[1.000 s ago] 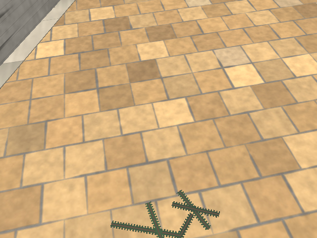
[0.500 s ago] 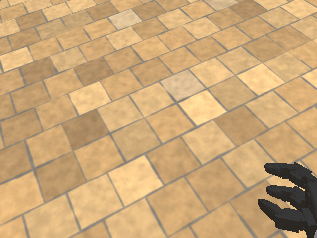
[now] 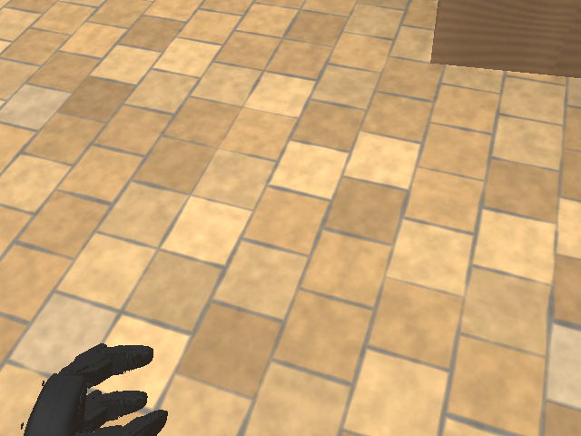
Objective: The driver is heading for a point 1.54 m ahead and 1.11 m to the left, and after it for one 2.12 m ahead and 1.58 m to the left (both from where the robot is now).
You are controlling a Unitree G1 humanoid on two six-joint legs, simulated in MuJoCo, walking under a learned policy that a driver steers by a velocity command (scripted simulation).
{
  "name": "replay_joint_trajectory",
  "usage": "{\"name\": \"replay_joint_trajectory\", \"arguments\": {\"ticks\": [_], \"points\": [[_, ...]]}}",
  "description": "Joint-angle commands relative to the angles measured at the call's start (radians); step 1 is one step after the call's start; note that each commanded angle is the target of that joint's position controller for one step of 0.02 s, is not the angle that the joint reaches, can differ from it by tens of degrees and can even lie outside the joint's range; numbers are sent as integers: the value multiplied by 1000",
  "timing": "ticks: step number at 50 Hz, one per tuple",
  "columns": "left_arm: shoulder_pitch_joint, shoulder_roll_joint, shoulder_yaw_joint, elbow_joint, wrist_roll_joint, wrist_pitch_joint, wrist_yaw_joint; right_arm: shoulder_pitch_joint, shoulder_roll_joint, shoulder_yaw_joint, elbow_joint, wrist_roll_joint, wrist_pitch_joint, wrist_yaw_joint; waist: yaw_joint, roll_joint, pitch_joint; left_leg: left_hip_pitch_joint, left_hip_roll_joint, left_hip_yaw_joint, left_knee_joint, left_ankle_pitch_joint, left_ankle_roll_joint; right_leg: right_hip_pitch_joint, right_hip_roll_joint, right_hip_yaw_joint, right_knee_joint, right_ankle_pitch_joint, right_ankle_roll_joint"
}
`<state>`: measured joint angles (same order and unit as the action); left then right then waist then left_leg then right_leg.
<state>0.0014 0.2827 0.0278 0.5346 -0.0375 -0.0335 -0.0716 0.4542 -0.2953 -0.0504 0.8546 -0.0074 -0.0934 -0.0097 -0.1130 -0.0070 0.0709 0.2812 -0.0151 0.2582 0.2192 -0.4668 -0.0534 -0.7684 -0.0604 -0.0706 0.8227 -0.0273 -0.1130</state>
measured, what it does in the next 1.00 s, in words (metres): walks ahead, turning left: right foot, then left foot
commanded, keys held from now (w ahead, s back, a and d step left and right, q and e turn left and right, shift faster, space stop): w+q+shift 0.88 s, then q+shift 0.12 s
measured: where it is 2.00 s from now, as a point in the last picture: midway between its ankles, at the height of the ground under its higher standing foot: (130, 206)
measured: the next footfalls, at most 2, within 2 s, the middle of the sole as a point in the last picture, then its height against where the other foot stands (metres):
right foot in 0.06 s outside the picture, level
left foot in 0.52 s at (239, 340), level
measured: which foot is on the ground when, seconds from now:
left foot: down 0.00-0.06, up 0.08-0.50, down 0.52-0.92, up 0.94-1.00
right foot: up 0.00-0.04, down 0.06-0.50, up 0.52-0.90, down 0.92-1.00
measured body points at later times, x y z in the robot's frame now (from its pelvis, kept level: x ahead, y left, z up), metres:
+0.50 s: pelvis +0.46 +0.02 +0.00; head +0.48 +0.02 +0.45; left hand +0.42 +0.29 -0.13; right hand +0.69 -0.19 -0.10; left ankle +0.65 +0.12 -0.68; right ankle +0.22 -0.08 -0.69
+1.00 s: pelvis +0.91 +0.11 +0.01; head +0.94 +0.13 +0.46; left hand +0.94 +0.45 -0.04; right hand +1.16 -0.08 -0.10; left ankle +0.69 +0.09 -0.61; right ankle +1.08 +0.05 -0.70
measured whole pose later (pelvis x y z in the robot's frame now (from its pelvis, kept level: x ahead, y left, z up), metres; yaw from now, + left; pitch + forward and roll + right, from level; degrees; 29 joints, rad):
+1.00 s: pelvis +0.91 +0.11 +0.01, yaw +42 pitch +2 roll -3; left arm 0.05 0.27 0.04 0.56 0.01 -0.12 0.00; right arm 0.33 -0.32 -0.08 0.70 0.04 -0.02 -0.02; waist -0.07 0.04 0.05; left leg -0.28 -0.10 -0.22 1.25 -0.54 0.02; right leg -0.48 0.03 0.05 0.63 -0.19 0.05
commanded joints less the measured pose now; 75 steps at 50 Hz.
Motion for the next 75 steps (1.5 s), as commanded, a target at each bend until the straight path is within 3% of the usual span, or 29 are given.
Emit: {"name": "replay_joint_trajectory", "arguments": {"ticks": [1, 2, 3, 4, 5, 7, 10, 14, 21, 25, 26, 27, 28, 30, 32, 38, 43, 46, 47, 48, 49, 51, 56, 66, 67, 68, 69, 72, 75], "points": [[111, 132, 63, -63, 0, -13, 4, -35, -273, -45, -45, 10, 5, -13, 232, 147, -58, -213, 308, -93, 256, 1650, 158, 442, 140, -55, -76, -145, -77], [361, 193, 100, 6, -3, 2, 26, -107, -271, -39, -49, 11, 14, -12, 378, 146, -154, -313, 297, -96, 500, 1622, 166, 729, 122, -12, -187, -95, -117], [545, 239, 113, 78, -4, 14, 48, -126, -198, -16, -66, 9, 11, -13, 420, 24, -233, -595, 186, -113, 924, 839, 144, 1085, -6, 182, -193, -101, -136], [467, 301, 100, 49, 36, -14, 48, 73, -16, 38, -108, 35, -24, 6, 209, -283, -444, -928, 2, -288, 1294, -51, 133, 1343, -288, 758, -307, -353, -271], [502, 183, 86, 64, 49, -29, 44, -52, -151, 9, -101, 87, -56, 13, 317, -135, -481, -989, 14, -449, 1327, 16, 163, 1254, -304, 859, -496, -578, -253], [393, 132, 67, 107, 50, -65, 37, -201, -106, 15, -156, 100, -52, 7, 219, 52, -113, -1047, 102, -410, 1203, 141, 149, 885, -262, 616, -589, -480, -178], [262, 17, 43, 127, 61, -94, 29, -84, -69, 1, -87, 67, 24, 13, 91, -18, -30, -891, 196, -411, 1107, 280, 109, 603, -167, 294, -630, -256, -88], [256, 43, 53, 169, 58, -111, 44, -179, -29, 7, -107, 62, 56, 20, 95, -13, 58, -979, 199, -388, 980, 443, 74, 530, -96, 15, -698, 16, 8], [350, 130, 56, 206, 58, -96, 100, -395, -37, 11, -192, 50, 13, 83, 149, 2, 76, -920, 48, -132, 497, 698, 132, 763, -82, -185, -663, 576, 120], [238, 250, 87, 169, 49, -37, 127, -4, -189, -62, -139, 70, 63, 76, -112, -167, -156, -476, -63, -85, 567, 436, 219, 826, -162, -162, -127, 1298, 122], [135, 239, 85, 145, 35, -45, 111, 255, -252, -96, -74, 62, 86, 55, -246, -111, -224, -159, -20, -201, 502, 459, 271, 632, -118, -143, 236, 1095, 108], [122, 25, 26, 130, 47, -82, 70, 269, -216, -74, -23, 49, 97, 43, -167, 265, -108, -59, 10, -301, 508, 437, 317, 282, 110, -104, 743, -342, 115], [259, -76, -14, 50, 10, -121, 54, 121, -187, -49, -95, 3, 60, 50, 29, 438, -217, 64, 152, -853, 336, 106, 514, -70, 194, 119, 978, -614, 121], [107, 82, 4, -9, -8, -167, 43, 53, -109, -40, -152, 2, 20, 55, 20, 16, -159, -96, 231, -1126, -21, -269, 450, -86, 114, 232, 740, -395, 19], [143, 67, 3, 11, 31, -150, 57, -106, -124, -44, -197, 9, -9, 57, 142, -123, -45, -401, 179, -1046, -10, -127, 447, 38, 53, 258, 562, -312, 56], [-60, 16, -11, -61, 64, -103, 81, -138, -102, -38, -199, 50, 10, -3, 88, -12, 46, -790, -41, -619, 0, 243, 344, 329, 42, 135, -71, -52, 185], [-87, 85, 33, -80, -3, -110, 76, -64, -106, -53, -162, 65, 30, -16, 38, 112, -49, -613, -12, -709, 141, 149, 252, 494, 87, 187, -333, 90, 209], [278, 170, 89, -13, 13, -122, 83, -138, -80, -48, -205, 30, 45, -5, 254, 123, -276, -589, -49, -643, 653, 493, 136, 880, 3, 206, -285, -30, 117], [429, 244, 94, 10, 36, -110, 86, -73, 65, -6, -244, -13, 50, -2, 230, -151, -434, -765, -120, -537, 1012, -126, 102, 1154, -213, 467, -249, 96, 69], [410, 297, 101, 36, 69, -103, 61, 92, 17, 1, -291, 64, 42, 4, 114, -577, -554, -1066, -109, -470, 1282, -182, 66, 1301, -452, 1065, -429, -131, -139], [318, 165, 79, -17, 73, -89, 68, 14, -73, -14, -256, 70, 58, -7, 160, -341, -426, -1139, -12, -460, 1352, -79, 37, 1210, -382, 963, -456, -228, -132], [225, 91, 55, -4, 65, -63, 78, -201, -142, -39, -299, 27, 83, -7, 171, -37, -189, -1082, 50, -376, 1297, 35, 11, 895, -276, 523, -421, 186, -66], [159, 116, 66, 108, 38, -58, 95, -288, -50, -22, -361, 42, 108, 16, 109, -90, -65, -1010, 123, -312, 922, 75, 6, 670, -219, 206, -520, 434, -65], [81, 231, 102, 141, -17, -28, 96, -204, -191, -87, -298, 25, 125, 65, 22, -63, -161, -522, -30, -148, 373, 380, 156, 681, -155, -117, -197, 619, 47], [92, 203, 93, 135, -7, -23, 92, -85, -223, -110, -265, 28, 121, 49, -36, -1, -191, -337, -55, -187, 287, 464, 207, 553, -114, -123, 30, 458, 84], [180, 73, 55, 119, 55, -20, 80, -120, -303, -120, -285, 43, 120, 25, 61, 292, -196, -169, 135, -495, 291, 948, 301, 291, 16, -129, 329, -477, 147], [256, 118, 45, 83, 57, -23, 72, -199, -349, -115, -368, -15, 98, 33, 112, 332, -419, 17, 367, -1040, 189, 721, 557, 38, 163, 91, 624, -681, 180], [101, 185, 54, 86, 49, -30, 80, -283, -225, -89, -379, 31, 82, 36, 96, 14, -252, -255, 236, -833, 115, 498, 390, 60, 55, 223, 443, -460, 152], [103, 162, 51, 101, 52, -8, 82, -363, -203, -84, -394, 19, 108, 4, 148, 40, -197, -498, 134, -696, 130, 635, 332, 241, 72, 195, 192, -416, 175]]}}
